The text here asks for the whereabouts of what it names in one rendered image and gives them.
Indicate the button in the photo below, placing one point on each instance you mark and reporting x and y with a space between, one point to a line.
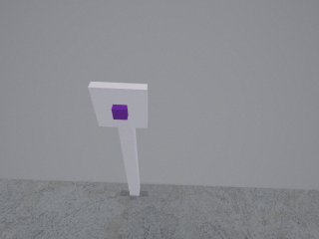
120 112

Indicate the panel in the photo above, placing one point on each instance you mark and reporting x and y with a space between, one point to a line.
135 96

